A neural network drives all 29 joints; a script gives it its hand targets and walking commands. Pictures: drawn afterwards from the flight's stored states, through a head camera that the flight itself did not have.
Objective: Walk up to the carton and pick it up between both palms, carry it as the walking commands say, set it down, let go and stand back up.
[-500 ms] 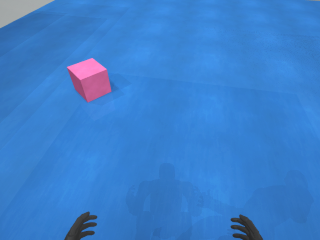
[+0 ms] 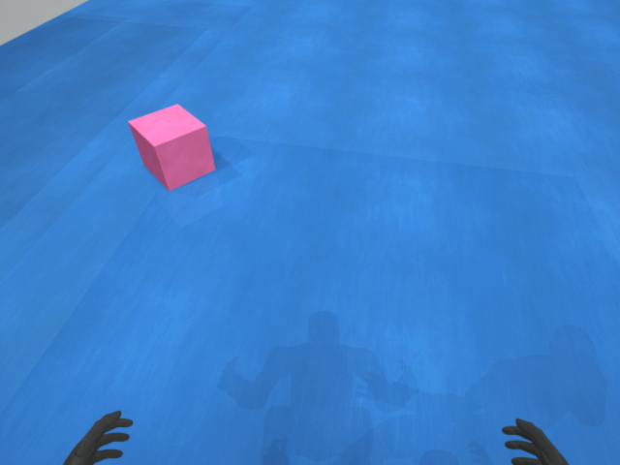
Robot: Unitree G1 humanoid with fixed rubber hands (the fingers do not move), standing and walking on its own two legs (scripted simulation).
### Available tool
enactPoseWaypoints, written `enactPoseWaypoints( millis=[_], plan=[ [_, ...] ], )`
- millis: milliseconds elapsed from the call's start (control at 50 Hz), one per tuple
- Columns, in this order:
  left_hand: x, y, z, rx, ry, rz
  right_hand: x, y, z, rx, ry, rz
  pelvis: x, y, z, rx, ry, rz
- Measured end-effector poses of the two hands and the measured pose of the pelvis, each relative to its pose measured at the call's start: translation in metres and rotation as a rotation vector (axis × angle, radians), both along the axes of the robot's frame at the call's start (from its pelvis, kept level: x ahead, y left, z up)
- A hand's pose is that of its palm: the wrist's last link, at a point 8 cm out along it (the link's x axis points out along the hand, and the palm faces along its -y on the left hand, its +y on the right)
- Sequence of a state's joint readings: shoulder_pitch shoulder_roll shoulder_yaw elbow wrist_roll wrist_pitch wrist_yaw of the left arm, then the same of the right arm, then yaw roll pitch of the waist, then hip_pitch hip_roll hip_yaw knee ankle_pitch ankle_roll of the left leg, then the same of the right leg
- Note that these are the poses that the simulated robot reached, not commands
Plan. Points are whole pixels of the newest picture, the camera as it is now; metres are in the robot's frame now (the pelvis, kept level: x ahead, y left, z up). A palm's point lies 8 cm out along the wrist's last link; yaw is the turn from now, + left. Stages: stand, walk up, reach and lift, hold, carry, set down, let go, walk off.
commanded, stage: stand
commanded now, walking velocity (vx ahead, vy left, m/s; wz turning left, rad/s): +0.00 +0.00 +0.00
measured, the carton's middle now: (173, 146) +1.66 +0.72 -0.62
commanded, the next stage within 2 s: walk up in 1.76 s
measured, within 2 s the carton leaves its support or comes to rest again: neither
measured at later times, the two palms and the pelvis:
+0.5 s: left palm out of the picture +0.13 +0.30 -0.07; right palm out of the picture +0.13 -0.30 -0.07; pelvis +0.00 +0.00 +0.02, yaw +0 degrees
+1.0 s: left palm out of the picture +0.10 +0.31 -0.07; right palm out of the picture +0.10 -0.31 -0.07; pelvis +0.00 +0.00 +0.03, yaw +0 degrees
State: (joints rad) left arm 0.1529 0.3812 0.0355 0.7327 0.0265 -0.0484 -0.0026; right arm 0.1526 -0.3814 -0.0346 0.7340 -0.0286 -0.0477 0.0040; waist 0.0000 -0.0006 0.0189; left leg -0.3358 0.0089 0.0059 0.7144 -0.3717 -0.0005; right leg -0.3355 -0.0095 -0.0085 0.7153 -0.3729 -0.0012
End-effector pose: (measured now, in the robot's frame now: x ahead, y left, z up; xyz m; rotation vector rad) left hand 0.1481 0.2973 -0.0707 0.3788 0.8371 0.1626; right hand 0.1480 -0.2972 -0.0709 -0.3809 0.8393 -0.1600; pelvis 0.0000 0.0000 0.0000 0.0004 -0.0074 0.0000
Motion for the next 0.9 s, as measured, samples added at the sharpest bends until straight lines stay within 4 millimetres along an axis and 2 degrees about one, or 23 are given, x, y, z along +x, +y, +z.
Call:
enactPoseWaypoints(
  millis=[580,900],
  plan=[
    [-0.026,0.007,0.0,-0.008,0.154,0.049,-0.024,-0.006,0.001,0.007,0.149,-0.049,-0.001,0.0,0.023,0.0,-0.028,-0.001],
    [-0.043,0.012,-0.002,-0.002,0.226,0.079,-0.043,-0.011,-0.001,0.003,0.222,-0.085,-0.002,0.001,0.028,0.001,-0.034,-0.001]
  ],
)
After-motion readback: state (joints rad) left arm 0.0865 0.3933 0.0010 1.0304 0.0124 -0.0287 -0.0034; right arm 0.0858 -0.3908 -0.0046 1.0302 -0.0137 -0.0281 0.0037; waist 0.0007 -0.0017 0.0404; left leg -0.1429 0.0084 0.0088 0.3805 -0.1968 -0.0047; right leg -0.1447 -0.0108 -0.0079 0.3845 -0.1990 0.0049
